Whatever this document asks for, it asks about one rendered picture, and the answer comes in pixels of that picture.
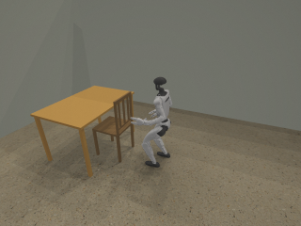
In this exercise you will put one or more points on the left robot forearm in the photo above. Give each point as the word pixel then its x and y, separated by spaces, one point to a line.
pixel 154 121

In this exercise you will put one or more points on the right robot upper arm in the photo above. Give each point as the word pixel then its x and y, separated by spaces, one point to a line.
pixel 170 102

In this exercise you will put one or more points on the robot left shin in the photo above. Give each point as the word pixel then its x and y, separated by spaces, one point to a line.
pixel 149 152

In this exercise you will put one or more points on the table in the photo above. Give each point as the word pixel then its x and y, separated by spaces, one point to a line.
pixel 78 111

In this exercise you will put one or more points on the chair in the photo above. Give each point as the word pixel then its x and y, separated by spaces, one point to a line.
pixel 115 126

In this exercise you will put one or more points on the robot left hand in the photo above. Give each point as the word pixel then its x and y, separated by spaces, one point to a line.
pixel 137 121

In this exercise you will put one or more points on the left robot upper arm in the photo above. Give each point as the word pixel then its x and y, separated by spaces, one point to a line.
pixel 158 103

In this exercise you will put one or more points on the robot right hand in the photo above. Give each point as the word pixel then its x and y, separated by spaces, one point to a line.
pixel 153 111

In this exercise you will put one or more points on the robot left thigh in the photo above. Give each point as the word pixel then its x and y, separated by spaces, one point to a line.
pixel 157 131

